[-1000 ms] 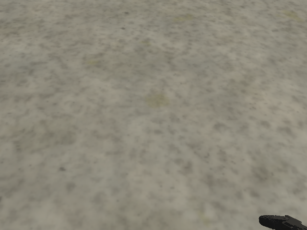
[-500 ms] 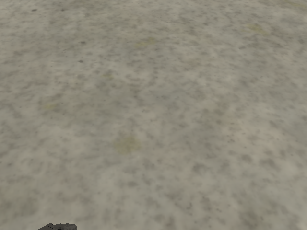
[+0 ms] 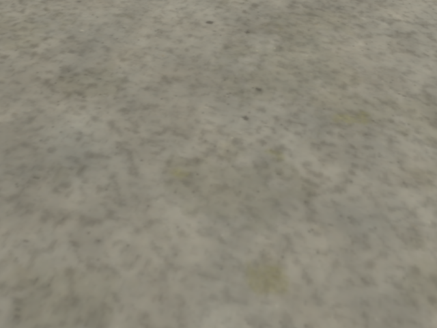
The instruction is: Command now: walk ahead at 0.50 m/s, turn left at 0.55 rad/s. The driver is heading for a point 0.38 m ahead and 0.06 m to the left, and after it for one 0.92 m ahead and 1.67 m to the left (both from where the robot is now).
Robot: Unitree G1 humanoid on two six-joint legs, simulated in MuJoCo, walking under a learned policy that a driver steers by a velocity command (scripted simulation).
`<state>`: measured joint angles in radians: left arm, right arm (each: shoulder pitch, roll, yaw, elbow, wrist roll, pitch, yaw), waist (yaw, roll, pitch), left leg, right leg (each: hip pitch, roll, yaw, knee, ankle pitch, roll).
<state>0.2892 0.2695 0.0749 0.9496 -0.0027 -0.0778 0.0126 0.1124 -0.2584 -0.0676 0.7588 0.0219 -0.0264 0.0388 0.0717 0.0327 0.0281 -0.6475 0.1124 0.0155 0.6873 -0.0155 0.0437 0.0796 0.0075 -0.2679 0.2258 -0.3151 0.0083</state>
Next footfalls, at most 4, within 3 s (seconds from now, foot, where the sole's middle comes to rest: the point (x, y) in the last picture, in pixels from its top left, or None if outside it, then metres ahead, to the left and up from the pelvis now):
0.10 left None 0.22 0.12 -0.77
0.54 right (242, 320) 0.50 -0.01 -0.77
0.98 left None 0.32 0.19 -0.77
1.44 right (228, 327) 0.48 0.03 -0.77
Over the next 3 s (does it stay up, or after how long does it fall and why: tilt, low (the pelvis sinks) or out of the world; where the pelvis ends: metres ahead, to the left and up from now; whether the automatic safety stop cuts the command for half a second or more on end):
stays up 0.45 0.73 0.00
